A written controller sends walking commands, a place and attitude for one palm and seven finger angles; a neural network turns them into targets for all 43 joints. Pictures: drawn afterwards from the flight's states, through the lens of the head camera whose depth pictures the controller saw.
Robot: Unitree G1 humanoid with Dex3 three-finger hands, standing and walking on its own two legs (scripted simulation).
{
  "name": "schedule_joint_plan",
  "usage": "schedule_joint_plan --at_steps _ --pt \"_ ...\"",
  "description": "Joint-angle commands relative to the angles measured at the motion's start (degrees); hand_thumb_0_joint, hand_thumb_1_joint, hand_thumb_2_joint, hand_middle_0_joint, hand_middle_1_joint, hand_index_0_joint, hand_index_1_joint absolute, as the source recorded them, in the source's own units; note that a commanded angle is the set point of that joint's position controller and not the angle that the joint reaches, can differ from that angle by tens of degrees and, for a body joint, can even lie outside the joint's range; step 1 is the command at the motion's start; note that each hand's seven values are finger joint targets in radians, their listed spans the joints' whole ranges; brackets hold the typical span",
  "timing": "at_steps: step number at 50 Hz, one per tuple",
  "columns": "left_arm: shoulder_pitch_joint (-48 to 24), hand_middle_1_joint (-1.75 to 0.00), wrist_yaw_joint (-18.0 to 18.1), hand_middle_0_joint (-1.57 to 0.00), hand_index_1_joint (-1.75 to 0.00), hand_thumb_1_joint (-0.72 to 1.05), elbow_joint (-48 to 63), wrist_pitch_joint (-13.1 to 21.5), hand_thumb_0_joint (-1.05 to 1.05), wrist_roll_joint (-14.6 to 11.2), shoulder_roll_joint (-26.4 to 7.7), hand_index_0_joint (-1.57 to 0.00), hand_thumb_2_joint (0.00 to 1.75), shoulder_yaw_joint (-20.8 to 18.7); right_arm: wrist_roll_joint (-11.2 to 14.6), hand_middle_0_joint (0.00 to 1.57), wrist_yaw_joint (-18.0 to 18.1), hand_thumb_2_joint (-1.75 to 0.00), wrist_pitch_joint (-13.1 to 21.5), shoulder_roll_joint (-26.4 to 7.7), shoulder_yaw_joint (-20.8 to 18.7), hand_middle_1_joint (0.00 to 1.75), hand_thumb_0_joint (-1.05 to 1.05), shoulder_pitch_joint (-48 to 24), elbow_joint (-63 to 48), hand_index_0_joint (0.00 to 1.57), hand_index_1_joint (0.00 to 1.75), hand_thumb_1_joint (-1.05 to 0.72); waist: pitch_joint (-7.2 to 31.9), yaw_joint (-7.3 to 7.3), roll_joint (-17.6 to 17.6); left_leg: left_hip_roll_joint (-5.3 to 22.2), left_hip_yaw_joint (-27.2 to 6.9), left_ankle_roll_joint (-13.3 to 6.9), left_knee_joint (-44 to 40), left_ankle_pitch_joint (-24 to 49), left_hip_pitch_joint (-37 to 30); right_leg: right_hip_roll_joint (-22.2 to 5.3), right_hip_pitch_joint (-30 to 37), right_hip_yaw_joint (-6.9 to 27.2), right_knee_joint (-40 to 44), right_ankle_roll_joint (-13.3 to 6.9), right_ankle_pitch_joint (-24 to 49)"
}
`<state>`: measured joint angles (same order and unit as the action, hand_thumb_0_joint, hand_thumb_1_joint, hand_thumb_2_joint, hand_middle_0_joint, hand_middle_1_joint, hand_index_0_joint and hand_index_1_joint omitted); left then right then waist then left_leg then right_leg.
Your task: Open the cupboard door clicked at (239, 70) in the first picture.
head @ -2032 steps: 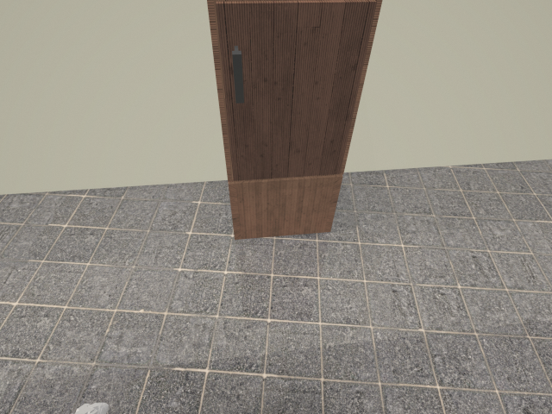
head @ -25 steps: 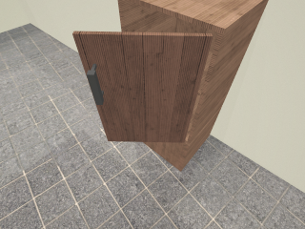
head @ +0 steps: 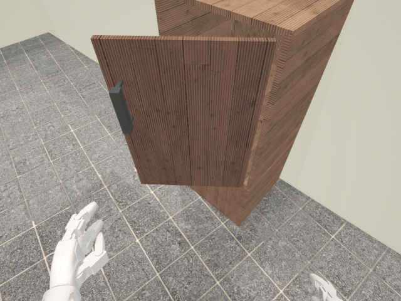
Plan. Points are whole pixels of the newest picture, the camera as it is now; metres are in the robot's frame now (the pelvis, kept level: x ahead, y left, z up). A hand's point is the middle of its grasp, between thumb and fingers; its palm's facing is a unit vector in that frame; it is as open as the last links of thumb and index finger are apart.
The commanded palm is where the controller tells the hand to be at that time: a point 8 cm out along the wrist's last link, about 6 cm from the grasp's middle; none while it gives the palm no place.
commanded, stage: raise the hand with hooked fingers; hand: left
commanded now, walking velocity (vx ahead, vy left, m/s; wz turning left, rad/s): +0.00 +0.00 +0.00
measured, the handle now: (124, 106) +0.57 +0.23 +0.06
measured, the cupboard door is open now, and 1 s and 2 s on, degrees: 40 40 40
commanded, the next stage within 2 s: move the hooked fingers beside the handle in 1.90 s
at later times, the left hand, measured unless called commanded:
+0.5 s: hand (92, 259) +0.20 +0.22 +0.00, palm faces -0.03 -1.00 -0.05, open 10.3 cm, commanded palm +0.17 +0.28 +0.01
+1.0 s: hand (61, 231) +0.24 +0.27 +0.04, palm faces +0.02 -1.00 -0.05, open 13.2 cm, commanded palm +0.21 +0.32 +0.05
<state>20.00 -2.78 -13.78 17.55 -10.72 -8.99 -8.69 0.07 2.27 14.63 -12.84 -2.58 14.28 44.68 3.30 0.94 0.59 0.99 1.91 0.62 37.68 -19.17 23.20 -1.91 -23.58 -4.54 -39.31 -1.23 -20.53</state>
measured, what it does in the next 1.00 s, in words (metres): stands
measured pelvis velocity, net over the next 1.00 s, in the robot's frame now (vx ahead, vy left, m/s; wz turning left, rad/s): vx -0.02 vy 0.03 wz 0.00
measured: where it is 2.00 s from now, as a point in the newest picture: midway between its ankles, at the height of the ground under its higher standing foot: outside the picture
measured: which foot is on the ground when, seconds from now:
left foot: down 0.00-1.00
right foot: down 0.00-1.00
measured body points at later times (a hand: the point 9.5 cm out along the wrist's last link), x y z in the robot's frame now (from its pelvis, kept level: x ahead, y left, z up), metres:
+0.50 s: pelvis -0.04 +0.00 -0.05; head +0.02 +0.00 +0.39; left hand +0.20 +0.27 +0.00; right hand +0.13 -0.22 -0.14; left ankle +0.00 +0.13 -0.72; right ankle -0.01 -0.10 -0.72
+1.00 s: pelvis -0.02 +0.03 -0.03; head +0.02 +0.04 +0.42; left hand +0.23 +0.33 +0.04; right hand +0.16 -0.22 -0.09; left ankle +0.00 +0.13 -0.72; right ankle -0.01 -0.10 -0.72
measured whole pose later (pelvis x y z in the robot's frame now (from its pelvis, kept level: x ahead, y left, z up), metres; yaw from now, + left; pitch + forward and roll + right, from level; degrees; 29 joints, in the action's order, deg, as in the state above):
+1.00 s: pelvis -0.02 +0.03 -0.03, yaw +0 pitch +8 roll -2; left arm 8.2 -22.9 -11.0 15.5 -19.1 -19.9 -19.3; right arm 2.1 4.2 15.0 -15.2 1.8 14.7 31.6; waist 4.4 -0.3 0.7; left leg 1.6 0.6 -1.4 52.6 -24.8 35.7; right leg -1.5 -33.3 -5.1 -48.8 0.3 -23.1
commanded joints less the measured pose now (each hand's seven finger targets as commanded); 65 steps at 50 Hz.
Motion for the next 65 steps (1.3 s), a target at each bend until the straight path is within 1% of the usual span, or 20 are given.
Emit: schedule_joint_plan --at_steps 1,2,3,5,8,11,13,17,18,23,32,38,40,41,47,49,54,57,61,65 --pt "9.36 -0.47 -13.85 -0.22 -0.47 0.64 -0.61 18.70 0.00 -4.05 -3.53 -0.22 0.79 -3.83 0.10 0.20 -1.59 -0.90 4.70 -8.22 -3.27 0.30 0.00 -7.42 -14.44 0.20 0.30 -0.90 4.97 -4.18 -9.12 -2.72 -0.20 0.07 11.49 6.17 15.25 1.10 -11.26 1.66 -9.02 -0.03 8.16" --pt "7.36 -0.48 -17.68 -0.22 -0.48 0.62 0.57 22.36 0.00 -4.79 -6.64 -0.22 0.78 -5.94 0.40 0.20 -1.98 -0.90 5.18 -8.51 -3.54 0.30 0.00 -7.62 -15.93 0.20 0.30 -0.90 7.81 -4.00 -7.63 -2.96 -0.13 0.01 14.70 4.78 18.13 0.63 -12.04 3.71 -10.99 -0.15 6.85" --pt "6.71 -0.50 -20.51 -0.22 -0.50 0.60 -1.08 22.96 0.00 -5.72 -10.31 -0.22 0.77 -9.44 0.74 0.20 -2.05 -0.90 4.97 -9.10 -3.76 0.30 0.00 -6.92 -17.15 0.20 0.30 -0.90 9.72 -4.83 -5.11 -3.12 0.02 -0.14 17.03 4.41 20.04 0.01 -11.65 6.46 -12.22 -0.44 6.46" --pt "2.71 -0.53 -23.52 -0.22 -0.53 0.55 5.37 19.74 0.00 -8.82 -11.67 -0.22 0.75 -10.39 1.86 0.20 -1.35 -0.90 4.20 -9.31 -3.35 0.30 0.00 -8.38 -21.94 0.20 0.30 -0.90 14.21 -4.84 -3.60 -3.71 1.33 -0.94 19.01 0.90 22.38 -0.63 -10.81 9.68 -10.62 0.25 -1.33" --pt "-7.80 -0.57 -22.31 -0.23 -0.57 0.48 15.79 14.64 0.00 -11.27 -14.36 -0.23 0.72 -11.42 2.51 0.20 0.28 -0.90 3.18 -9.06 -2.36 0.30 0.00 -6.74 -24.51 0.20 0.30 -0.90 14.05 -2.26 -2.71 -2.67 0.35 -1.82 20.87 -2.94 23.31 -0.10 -13.16 12.01 -7.59 1.01 -11.31" --pt "-11.89 -0.62 -18.91 -0.24 -0.62 0.41 25.35 13.85 0.00 -9.01 -14.75 -0.24 0.69 -10.01 2.28 0.20 1.47 -0.90 2.88 -8.24 -1.72 0.30 0.00 -3.70 -23.26 0.20 0.30 -0.90 16.53 -0.50 2.91 -1.14 -0.93 -2.47 20.70 0.41 19.12 0.84 -13.10 10.23 -8.64 0.62 -5.26" --pt "-15.02 -0.64 -18.01 -0.24 -0.64 0.36 27.83 13.13 0.00 -7.79 -14.66 -0.24 0.67 -7.59 1.88 0.20 2.06 -0.90 2.97 -8.54 -1.05 0.30 0.00 -2.95 -22.25 0.20 0.30 -0.90 15.35 1.21 3.58 -0.54 -2.08 -2.80 20.59 2.15 17.43 1.91 -14.69 8.16 -10.31 0.31 -0.73" --pt "-10.45 -0.70 -18.50 -0.25 -0.70 0.27 21.12 8.80 0.00 -7.18 -14.76 -0.25 0.63 -8.47 2.20 0.20 2.64 -0.90 3.03 -8.35 -0.49 0.30 0.00 -3.06 -20.26 0.20 0.30 -0.90 13.94 0.80 3.49 -0.62 -2.96 -2.41 17.90 2.00 17.22 2.13 -13.93 5.59 -9.23 0.57 0.13" --pt "-9.74 -0.72 -19.28 -0.25 -0.72 0.25 17.86 7.01 0.00 -7.81 -15.87 -0.25 0.62 -9.82 2.28 0.20 2.75 -0.90 2.82 -8.52 -0.20 0.30 0.00 -3.41 -20.25 0.20 0.30 -0.90 12.61 0.04 2.94 -0.70 -3.30 -2.26 17.25 2.33 17.55 2.42 -12.87 5.46 -8.94 0.27 0.21" --pt "-6.44 -0.80 -19.24 -0.25 -0.80 0.13 15.06 2.68 0.00 -9.81 -17.46 -0.25 0.57 -14.04 2.31 0.20 2.70 -0.90 2.43 -7.94 0.31 0.30 0.00 -4.75 -21.14 0.20 0.30 -0.90 13.50 -2.42 0.27 -1.05 -3.31 -1.96 13.23 2.71 16.63 1.95 -8.37 4.76 -6.30 0.62 -1.21" --pt "-11.59 -0.93 -18.82 -0.27 -0.93 -0.08 14.94 6.42 0.00 -9.77 -17.72 -0.27 0.48 -13.13 2.30 0.20 2.53 -0.90 4.16 -9.61 0.48 0.30 0.00 -1.81 -20.24 0.20 0.30 -0.90 11.33 -0.89 0.43 -1.03 -3.25 -2.03 9.28 -0.30 13.12 2.15 -10.37 2.92 -4.57 0.67 -4.49" --pt "-15.61 -1.02 -19.22 -0.28 -1.02 -0.22 16.15 4.96 0.00 -9.82 -21.48 -0.28 0.42 -15.46 2.25 0.20 2.83 -0.90 4.28 -10.49 0.73 0.30 0.00 -0.80 -20.09 0.20 0.30 -0.90 12.90 -1.49 3.18 -0.90 -4.03 -1.86 6.86 3.44 8.58 2.83 -7.65 1.21 -5.25 -0.09 1.44" --pt "-15.39 -1.05 -19.09 -0.28 -1.05 -0.27 16.81 4.51 0.00 -9.81 -21.32 -0.28 0.40 -15.79 2.38 0.20 2.76 -0.90 4.11 -10.29 0.78 0.30 0.00 -0.79 -20.27 0.20 0.30 -0.90 13.55 -1.68 5.41 -0.88 -3.75 -1.61 6.20 4.70 6.89 2.72 -7.10 0.92 -4.96 -0.06 3.08" --pt "-15.53 -1.07 -18.96 -0.29 -1.07 -0.29 16.34 4.17 0.00 -9.85 -20.83 -0.29 0.39 -15.45 2.40 0.20 2.73 -0.90 4.00 -10.27 0.87 0.30 0.00 -0.77 -20.30 0.20 0.30 -0.90 12.73 -1.34 4.29 -0.77 -3.99 -1.56 5.79 4.81 6.57 2.85 -7.33 0.52 -4.74 0.01 3.42" --pt "-19.51 -1.15 -19.75 -0.29 -1.15 -0.43 14.88 1.27 0.00 -9.44 -21.31 -0.29 0.33 -15.06 2.58 0.20 2.71 -0.90 3.13 -10.53 1.28 0.30 0.00 -0.93 -20.54 0.20 0.30 -0.90 11.59 -1.16 6.72 -0.58 -4.29 -1.05 4.27 7.59 3.85 3.12 -6.55 -0.12 -3.89 -0.15 6.67" --pt "-21.92 -1.18 -20.49 -0.30 -1.18 -0.48 13.45 -0.09 0.00 -9.55 -22.34 -0.30 0.31 -15.67 2.59 0.20 2.83 -0.90 2.61 -10.74 1.53 0.30 0.00 -0.77 -20.78 0.20 0.30 -0.90 10.89 -0.91 5.08 -0.46 -4.54 -1.02 3.69 8.04 3.39 3.48 -5.92 -0.23 -3.42 -0.26 7.40" --pt "-26.63 -1.20 -21.58 -0.30 -1.20 -0.50 13.22 -1.51 0.00 -9.63 -24.90 -0.30 0.30 -17.53 2.51 0.20 3.08 -0.90 2.10 -10.60 2.05 0.30 0.00 -0.99 -20.73 0.20 0.30 -0.90 13.14 -1.40 6.80 -0.44 -4.95 -0.63 2.65 10.83 0.09 3.57 -4.23 -0.26 -2.66 -0.56 9.29" --pt "-28.16 -1.20 -22.57 -0.30 -1.20 -0.50 9.51 -2.38 0.00 -10.17 -25.21 -0.30 0.30 -18.26 2.64 0.20 3.44 -0.90 1.64 -10.68 2.19 0.30 0.00 -1.22 -20.34 0.20 0.30 -0.90 11.58 -1.08 3.55 -0.53 -4.71 -0.87 2.12 9.54 1.20 3.49 -3.57 -0.23 -1.46 -0.31 9.26" --pt "-32.27 -1.20 -24.33 -0.30 -1.20 -0.50 8.19 -3.07 0.00 -10.32 -27.22 -0.30 0.30 -19.27 2.71 0.20 3.81 -0.90 1.32 -10.71 2.31 0.30 0.00 -1.32 -20.07 0.20 0.30 -0.90 13.51 -1.32 6.35 -0.66 -4.27 -0.89 1.81 11.87 -1.11 3.38 -2.17 0.29 -0.76 -0.53 11.27" --pt "-34.99 -1.20 -25.33 -0.30 -1.20 -0.50 6.20 -3.50 0.00 -10.52 -28.60 -0.30 0.30 -19.92 2.73 0.20 3.91 -0.90 1.17 -10.82 2.43 0.30 0.00 -1.03 -19.55 0.20 0.30 -0.90 13.10 -1.26 5.66 -0.60 -4.39 -0.94 1.00 12.73 -2.02 3.43 -1.18 0.35 0.29 -0.63 12.10"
